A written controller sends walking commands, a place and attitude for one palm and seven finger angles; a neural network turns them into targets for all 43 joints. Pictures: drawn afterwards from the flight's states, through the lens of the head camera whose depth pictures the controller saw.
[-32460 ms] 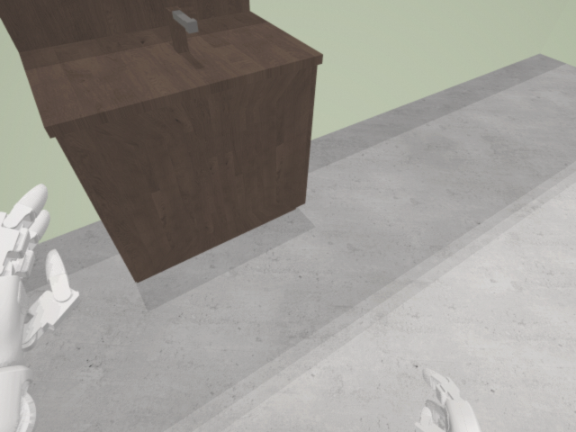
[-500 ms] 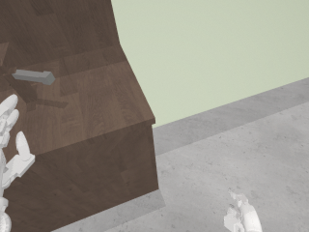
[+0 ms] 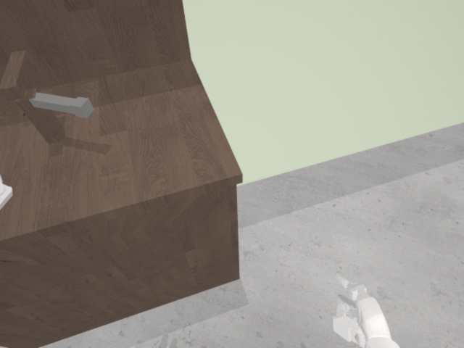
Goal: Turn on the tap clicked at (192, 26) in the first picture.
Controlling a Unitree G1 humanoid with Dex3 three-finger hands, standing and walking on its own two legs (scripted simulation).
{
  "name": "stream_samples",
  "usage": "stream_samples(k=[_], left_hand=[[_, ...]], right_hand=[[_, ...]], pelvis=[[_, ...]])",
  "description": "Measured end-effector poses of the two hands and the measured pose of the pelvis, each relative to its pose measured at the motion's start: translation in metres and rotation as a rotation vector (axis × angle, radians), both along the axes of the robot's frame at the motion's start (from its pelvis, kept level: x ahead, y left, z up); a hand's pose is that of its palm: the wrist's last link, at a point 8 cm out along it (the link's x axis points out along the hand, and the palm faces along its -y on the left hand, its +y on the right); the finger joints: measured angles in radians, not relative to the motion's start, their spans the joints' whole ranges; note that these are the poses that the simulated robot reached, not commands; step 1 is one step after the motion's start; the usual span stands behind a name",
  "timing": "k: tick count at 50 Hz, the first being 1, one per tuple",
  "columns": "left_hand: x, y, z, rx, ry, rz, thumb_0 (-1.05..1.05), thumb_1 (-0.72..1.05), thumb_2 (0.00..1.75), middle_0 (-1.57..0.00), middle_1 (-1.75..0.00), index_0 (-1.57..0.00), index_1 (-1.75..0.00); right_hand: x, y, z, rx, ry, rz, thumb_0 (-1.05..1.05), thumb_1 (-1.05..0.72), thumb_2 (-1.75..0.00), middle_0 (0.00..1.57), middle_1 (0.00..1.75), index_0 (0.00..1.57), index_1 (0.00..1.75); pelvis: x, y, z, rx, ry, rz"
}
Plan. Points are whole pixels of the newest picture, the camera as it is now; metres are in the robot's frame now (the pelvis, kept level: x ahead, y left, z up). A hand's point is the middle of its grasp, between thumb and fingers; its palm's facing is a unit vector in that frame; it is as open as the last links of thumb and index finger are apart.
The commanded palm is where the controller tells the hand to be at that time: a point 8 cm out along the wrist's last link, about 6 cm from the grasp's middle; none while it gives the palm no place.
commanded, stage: come to a stop and stand still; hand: left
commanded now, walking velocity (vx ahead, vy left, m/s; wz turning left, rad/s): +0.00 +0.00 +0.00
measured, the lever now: (82, 107) +0.50 +0.34 +0.13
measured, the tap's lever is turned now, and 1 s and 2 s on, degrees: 57 57 57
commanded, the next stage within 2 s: look again from close up in 0.66 s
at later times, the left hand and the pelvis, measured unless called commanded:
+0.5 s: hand out of the picture +0.21 +0.31 +0.17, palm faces +0.38 -0.84 -0.38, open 7.4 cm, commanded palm +0.15 +0.34 +0.18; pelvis -0.02 +0.07 +0.01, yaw -2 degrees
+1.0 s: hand out of the picture +0.21 +0.31 +0.17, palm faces +0.37 -0.85 -0.37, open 7.4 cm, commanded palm +0.15 +0.34 +0.18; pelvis -0.01 +0.07 +0.01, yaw -2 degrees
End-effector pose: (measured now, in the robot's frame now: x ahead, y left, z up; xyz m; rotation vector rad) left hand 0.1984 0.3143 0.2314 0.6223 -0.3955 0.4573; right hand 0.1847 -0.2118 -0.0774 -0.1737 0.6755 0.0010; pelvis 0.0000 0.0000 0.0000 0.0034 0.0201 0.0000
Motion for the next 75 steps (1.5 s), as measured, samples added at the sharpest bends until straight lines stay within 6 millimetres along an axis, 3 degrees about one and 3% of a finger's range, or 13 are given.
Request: stream_samples(k=[6, 9, 12, 19, 29, 35, 63, 75], left_hand=[[-0.011, -0.023, -0.055, -0.180, 0.138, -0.124, 0.02, 0.90, 0.90, -0.20, -0.30, -0.20, -0.30], [-0.011, -0.020, -0.072, -0.228, 0.193, -0.149, 0.02, 0.89, 0.90, -0.20, -0.30, -0.21, -0.30], [-0.011, -0.006, -0.068, -0.213, 0.188, -0.149, 0.02, 0.89, 0.90, -0.21, -0.30, -0.21, -0.30], [-0.022, 0.023, -0.038, -0.140, 0.084, -0.141, 0.02, 0.89, 0.90, -0.21, -0.30, -0.21, -0.30], [-0.030, 0.043, -0.059, -0.207, 0.155, -0.085, 0.02, 0.89, 0.90, -0.20, -0.30, -0.21, -0.30], [-0.026, 0.042, -0.054, -0.213, 0.128, -0.095, 0.02, 0.89, 0.90, -0.20, -0.30, -0.21, -0.30], [-0.031, 0.021, -0.051, -0.212, 0.151, -0.092, 0.02, 0.89, 0.90, -0.20, -0.30, -0.21, -0.30], [0.000, 0.017, -0.055, -0.213, 0.103, -0.100, 0.02, 0.89, 0.90, -0.21, -0.30, -0.21, -0.30]], right_hand=[[-0.028, 0.001, 0.001, -0.047, 0.024, -0.062, 0.01, -0.90, -0.90, 0.20, 0.30, 0.21, 0.30], [-0.040, 0.003, 0.004, -0.095, 0.062, -0.087, 0.02, -0.90, -0.90, 0.20, 0.30, 0.21, 0.30], [-0.047, 0.010, 0.009, -0.118, 0.067, -0.099, 0.02, -0.90, -0.90, 0.20, 0.30, 0.21, 0.30], [-0.046, 0.033, 0.021, -0.120, 0.026, -0.083, 0.02, -0.90, -0.90, 0.20, 0.30, 0.20, 0.30], [-0.034, 0.068, 0.022, -0.089, 0.001, -0.043, 0.02, -0.90, -0.90, 0.20, 0.30, 0.21, 0.30], [-0.029, 0.077, 0.022, -0.083, 0.001, -0.020, 0.02, -0.90, -0.90, 0.20, 0.30, 0.21, 0.30], [-0.038, 0.037, 0.019, -0.101, 0.017, -0.093, 0.02, -0.90, -0.90, 0.20, 0.30, 0.21, 0.30], [-0.019, 0.023, 0.003, -0.113, 0.044, -0.127, 0.02, -0.90, -0.90, 0.20, 0.30, 0.21, 0.30]], pelvis=[[-0.002, 0.019, 0.001, -0.017, -0.016, -0.039], [-0.008, 0.026, 0.003, -0.019, -0.027, -0.038], [-0.012, 0.034, 0.005, -0.025, -0.029, -0.037], [-0.018, 0.054, 0.009, -0.033, -0.021, -0.037], [-0.021, 0.073, 0.010, -0.025, -0.011, -0.040], [-0.019, 0.075, 0.010, -0.029, -0.012, -0.035], [-0.014, 0.055, 0.011, -0.031, -0.020, -0.029], [0.018, 0.052, -0.003, -0.036, -0.018, -0.017]])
